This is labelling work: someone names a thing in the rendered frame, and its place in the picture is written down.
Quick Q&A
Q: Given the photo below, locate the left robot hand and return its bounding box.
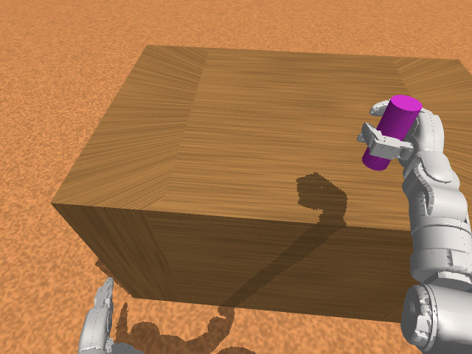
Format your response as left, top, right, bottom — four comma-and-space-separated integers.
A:
78, 277, 144, 354

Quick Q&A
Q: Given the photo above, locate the right robot hand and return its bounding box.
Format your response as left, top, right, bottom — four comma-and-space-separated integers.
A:
357, 100, 444, 167

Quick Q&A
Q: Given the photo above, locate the right robot arm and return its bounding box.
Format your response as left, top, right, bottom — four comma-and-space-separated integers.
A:
400, 150, 472, 354

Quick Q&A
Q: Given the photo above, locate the can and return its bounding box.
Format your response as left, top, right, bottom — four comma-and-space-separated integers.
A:
362, 95, 423, 171

